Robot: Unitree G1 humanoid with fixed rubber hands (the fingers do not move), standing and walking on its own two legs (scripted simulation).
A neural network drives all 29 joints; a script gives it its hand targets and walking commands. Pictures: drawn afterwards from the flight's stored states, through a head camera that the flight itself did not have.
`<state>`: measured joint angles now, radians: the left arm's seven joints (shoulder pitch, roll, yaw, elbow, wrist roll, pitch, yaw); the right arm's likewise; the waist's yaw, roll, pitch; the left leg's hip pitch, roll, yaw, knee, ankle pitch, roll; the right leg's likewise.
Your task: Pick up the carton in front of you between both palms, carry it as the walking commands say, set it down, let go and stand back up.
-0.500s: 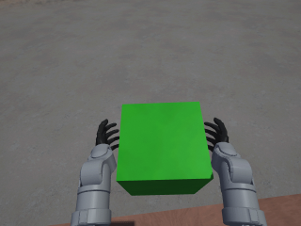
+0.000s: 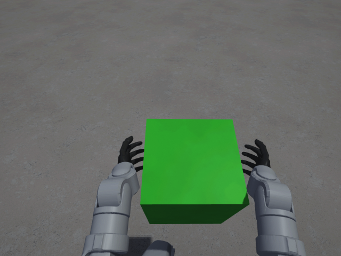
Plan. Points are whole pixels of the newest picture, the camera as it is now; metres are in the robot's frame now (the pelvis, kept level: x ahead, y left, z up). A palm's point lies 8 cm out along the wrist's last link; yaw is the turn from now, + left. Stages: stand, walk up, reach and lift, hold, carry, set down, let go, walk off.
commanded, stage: carry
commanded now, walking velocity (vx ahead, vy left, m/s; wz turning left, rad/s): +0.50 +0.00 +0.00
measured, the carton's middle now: (187, 176) +0.33 +0.04 +0.00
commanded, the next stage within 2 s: none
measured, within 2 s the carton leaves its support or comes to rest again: neither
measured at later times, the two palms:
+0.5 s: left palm (167, 108) +0.72 +0.17 -0.10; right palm (240, 117) +0.70 -0.14 -0.10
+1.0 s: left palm (174, 58) +1.00 +0.18 +0.00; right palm (236, 61) +1.02 -0.13 -0.01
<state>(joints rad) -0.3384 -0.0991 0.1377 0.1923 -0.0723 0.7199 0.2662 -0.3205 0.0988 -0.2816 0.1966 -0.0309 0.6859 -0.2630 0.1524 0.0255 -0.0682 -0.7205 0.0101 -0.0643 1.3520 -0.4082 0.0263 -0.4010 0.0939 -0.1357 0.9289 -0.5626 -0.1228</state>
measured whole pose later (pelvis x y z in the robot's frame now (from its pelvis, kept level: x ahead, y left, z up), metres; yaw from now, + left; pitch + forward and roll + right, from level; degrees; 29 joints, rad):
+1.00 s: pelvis +0.75 +0.01 -0.09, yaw +3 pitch +4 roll +1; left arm -0.03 -0.13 0.08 -0.29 -0.02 0.91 0.17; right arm -0.03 0.13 -0.09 -0.30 0.01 0.93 -0.19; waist 0.02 0.00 -0.13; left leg -0.51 0.05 0.16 0.51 -0.11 -0.01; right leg -0.03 -0.04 -0.12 0.26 -0.31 -0.01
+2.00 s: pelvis +1.35 +0.03 -0.09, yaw +2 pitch +3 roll +0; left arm 0.09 -0.14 0.03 -0.54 0.00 1.12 0.14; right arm 0.11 0.14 -0.03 -0.58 -0.01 1.15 -0.16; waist 0.01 0.01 -0.15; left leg -0.54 0.11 0.17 0.54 -0.05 0.00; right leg 0.05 -0.04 -0.21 0.21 -0.31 0.02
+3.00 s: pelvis +2.00 +0.05 -0.09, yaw +2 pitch +3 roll +1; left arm 0.10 -0.14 0.03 -0.55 0.01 1.09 0.14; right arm 0.11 0.14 -0.02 -0.59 -0.02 1.12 -0.15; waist 0.01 0.01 -0.10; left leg -0.59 0.11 0.15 0.60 -0.05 -0.01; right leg 0.04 -0.03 -0.21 0.19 -0.28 -0.02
